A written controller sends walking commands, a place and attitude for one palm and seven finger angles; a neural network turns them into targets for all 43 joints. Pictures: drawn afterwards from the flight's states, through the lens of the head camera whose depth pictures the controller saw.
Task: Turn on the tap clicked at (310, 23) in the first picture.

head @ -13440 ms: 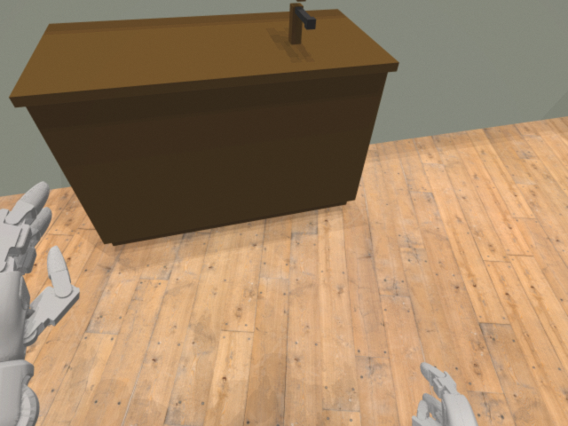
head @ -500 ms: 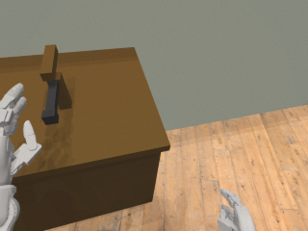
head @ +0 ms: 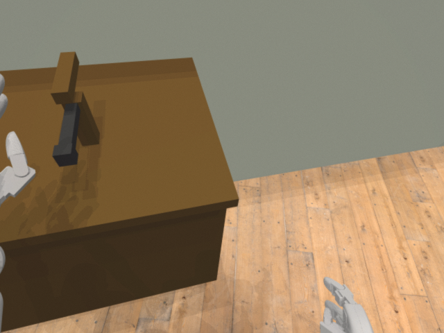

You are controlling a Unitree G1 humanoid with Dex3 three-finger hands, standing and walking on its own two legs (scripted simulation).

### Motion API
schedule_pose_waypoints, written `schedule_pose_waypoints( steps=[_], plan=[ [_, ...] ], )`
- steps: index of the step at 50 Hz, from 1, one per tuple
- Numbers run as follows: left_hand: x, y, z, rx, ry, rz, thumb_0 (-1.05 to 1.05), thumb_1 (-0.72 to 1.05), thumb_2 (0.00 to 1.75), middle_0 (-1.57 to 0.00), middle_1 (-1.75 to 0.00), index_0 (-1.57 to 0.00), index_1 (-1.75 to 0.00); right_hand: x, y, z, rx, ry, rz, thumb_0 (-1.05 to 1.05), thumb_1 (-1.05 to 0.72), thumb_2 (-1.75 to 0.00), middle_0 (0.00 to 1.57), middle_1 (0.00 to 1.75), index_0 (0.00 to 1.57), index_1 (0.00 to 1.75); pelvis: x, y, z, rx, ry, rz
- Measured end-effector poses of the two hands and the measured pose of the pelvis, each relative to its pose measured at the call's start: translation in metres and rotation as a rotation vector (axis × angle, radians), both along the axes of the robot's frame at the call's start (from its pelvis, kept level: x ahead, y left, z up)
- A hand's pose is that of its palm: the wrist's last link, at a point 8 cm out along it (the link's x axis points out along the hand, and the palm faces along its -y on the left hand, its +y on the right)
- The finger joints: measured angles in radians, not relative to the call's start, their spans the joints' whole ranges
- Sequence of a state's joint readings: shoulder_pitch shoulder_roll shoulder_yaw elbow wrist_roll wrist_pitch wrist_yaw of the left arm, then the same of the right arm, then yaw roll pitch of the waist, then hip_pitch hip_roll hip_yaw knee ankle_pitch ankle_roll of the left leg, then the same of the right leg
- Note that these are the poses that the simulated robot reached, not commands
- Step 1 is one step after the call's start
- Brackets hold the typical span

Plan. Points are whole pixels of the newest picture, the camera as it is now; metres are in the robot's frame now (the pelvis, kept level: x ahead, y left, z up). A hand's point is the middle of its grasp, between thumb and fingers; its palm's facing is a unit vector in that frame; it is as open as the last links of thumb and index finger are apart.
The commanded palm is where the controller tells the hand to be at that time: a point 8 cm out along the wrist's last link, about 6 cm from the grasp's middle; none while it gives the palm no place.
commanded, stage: come to a stop and stand still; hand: left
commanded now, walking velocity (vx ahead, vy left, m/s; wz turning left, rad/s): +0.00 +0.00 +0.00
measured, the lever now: (65, 155) +0.34 +0.32 +0.11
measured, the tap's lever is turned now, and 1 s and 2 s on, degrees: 0 0 0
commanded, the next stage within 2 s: look again from close up in 0.62 s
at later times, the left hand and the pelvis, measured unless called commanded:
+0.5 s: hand (52, 192) +0.24 +0.26 +0.17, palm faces +0.39 -0.87 -0.30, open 7.4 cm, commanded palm +0.17 +0.30 +0.18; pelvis +0.02 +0.02 +0.00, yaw +0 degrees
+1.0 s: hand (44, 207) +0.22 +0.26 +0.17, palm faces +0.41 -0.85 -0.33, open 7.4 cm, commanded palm +0.16 +0.29 +0.18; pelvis +0.00 +0.01 +0.00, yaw +0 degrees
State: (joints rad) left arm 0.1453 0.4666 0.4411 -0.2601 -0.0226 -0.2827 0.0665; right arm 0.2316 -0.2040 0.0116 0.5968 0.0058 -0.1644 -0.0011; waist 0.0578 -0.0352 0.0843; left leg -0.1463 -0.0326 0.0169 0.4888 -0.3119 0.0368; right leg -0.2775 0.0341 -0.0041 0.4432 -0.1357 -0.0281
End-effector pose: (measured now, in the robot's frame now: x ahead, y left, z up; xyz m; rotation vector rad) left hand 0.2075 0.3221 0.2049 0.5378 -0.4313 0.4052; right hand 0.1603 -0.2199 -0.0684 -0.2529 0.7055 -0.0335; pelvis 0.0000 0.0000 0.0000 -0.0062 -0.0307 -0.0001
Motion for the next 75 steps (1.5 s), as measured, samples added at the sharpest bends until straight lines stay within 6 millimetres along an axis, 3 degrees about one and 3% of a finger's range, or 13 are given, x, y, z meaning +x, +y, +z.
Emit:
schedule_pose_waypoints(
  steps=[3,8,12,17,29,39,53,56,60,68,75],
  plan=[
    [0.0,-0.013,-0.004,-0.043,0.018,-0.029,0.01,0.89,0.9,-0.21,-0.3,-0.2,-0.3,0.0,0.003,0.0,0.047,-0.035,-0.018,0.01,-0.9,-0.9,0.2,0.3,0.2,0.3,0.001,0.005,0.0,0.001,0.002,-0.015],
    [-0.011,-0.04,-0.031,-0.073,0.149,-0.131,0.01,0.89,0.9,-0.21,-0.3,-0.2,-0.3,-0.003,0.006,-0.003,0.056,-0.028,-0.058,0.01,-0.9,-0.9,0.2,0.3,0.2,0.3,0.007,0.009,0.0,0.002,0.008,-0.017],
    [-0.017,-0.029,-0.039,-0.087,0.167,-0.098,0.01,0.88,0.9,-0.21,-0.3,-0.21,-0.31,-0.003,0.007,-0.003,0.02,0.007,-0.043,0.01,-0.9,-0.9,0.2,0.3,0.2,0.3,0.01,0.008,0.001,0.001,0.008,-0.003],
    [-0.017,-0.015,-0.03,-0.119,0.083,-0.035,0.01,0.88,0.9,-0.21,-0.3,-0.21,-0.31,0.008,0.009,0.001,-0.007,0.001,-0.007,0.01,-0.9,-0.9,0.2,0.3,0.2,0.3,0.012,0.009,0.0,-0.003,0.001,0.008],
    [-0.01,-0.02,-0.027,-0.124,0.065,-0.087,0.01,0.89,0.9,-0.21,-0.3,-0.21,-0.3,0.035,0.02,0.02,0.001,-0.094,-0.01,0.01,-0.9,-0.9,0.2,0.3,0.2,0.3,0.016,0.017,0.0,-0.01,-0.006,0.005],
    [-0.025,-0.014,-0.026,-0.131,0.064,-0.048,0.01,0.89,0.9,-0.21,-0.3,-0.21,-0.3,0.022,0.024,0.013,-0.002,-0.043,0.0,0.01,-0.9,-0.9,0.2,0.3,0.2,0.3,0.01,0.017,0.001,-0.01,-0.017,0.009],
    [-0.031,-0.022,-0.029,-0.13,0.09,-0.048,0.01,0.89,0.9,-0.21,-0.3,-0.21,-0.3,0.0,0.014,0.008,0.001,-0.017,-0.029,0.01,-0.9,-0.9,0.2,0.3,0.2,0.3,0.002,0.012,0.002,-0.008,-0.022,0.005],
    [-0.018,-0.008,-0.009,0.002,0.068,-0.033,0.01,0.88,0.9,-0.21,-0.3,-0.21,-0.31,-0.002,0.015,0.002,-0.036,-0.003,0.051,0.01,-0.9,-0.9,0.2,0.3,0.2,0.3,-0.002,0.008,-0.001,0.0,-0.018,0.04],
    [-0.011,0.009,0.006,-0.141,0.068,0.01,0.01,0.89,0.9,-0.21,-0.3,-0.21,-0.31,0.0,0.009,-0.014,0.008,0.018,0.067,0.01,-0.9,-0.9,0.2,0.3,0.2,0.3,0.0,0.006,-0.002,0.007,-0.002,0.027],
    [-0.04,-0.037,-0.037,-0.205,0.198,-0.006,0.01,0.89,0.9,-0.21,-0.3,-0.2,-0.3,0.016,-0.016,-0.015,0.021,-0.033,0.026,0.01,-0.9,-0.9,0.2,0.3,0.2,0.3,-0.001,-0.011,-0.009,0.023,0.014,0.032],
    [-0.059,-0.041,-0.033,-0.195,0.092,0.138,0.01,0.89,0.9,-0.21,-0.3,-0.21,-0.31,0.036,-0.028,-0.017,-0.008,-0.055,0.073,0.01,-0.9,-0.9,0.2,0.3,0.2,0.3,-0.004,-0.032,-0.014,0.012,0.024,0.074]
  ],
)
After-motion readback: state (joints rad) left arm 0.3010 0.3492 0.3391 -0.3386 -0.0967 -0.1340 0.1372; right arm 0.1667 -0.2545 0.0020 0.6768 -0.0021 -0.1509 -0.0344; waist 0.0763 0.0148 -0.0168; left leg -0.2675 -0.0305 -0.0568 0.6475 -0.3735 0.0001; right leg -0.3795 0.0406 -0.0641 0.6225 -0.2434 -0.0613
